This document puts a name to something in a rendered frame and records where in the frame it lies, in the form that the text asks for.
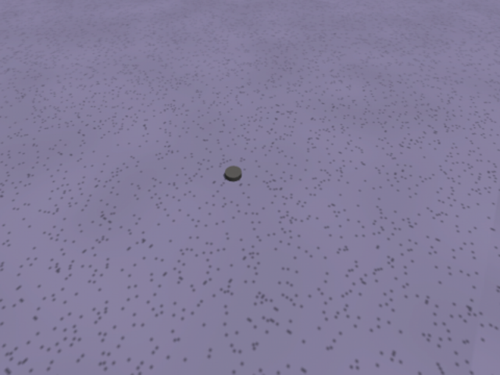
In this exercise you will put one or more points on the tin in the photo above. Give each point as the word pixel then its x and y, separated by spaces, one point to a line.
pixel 233 173

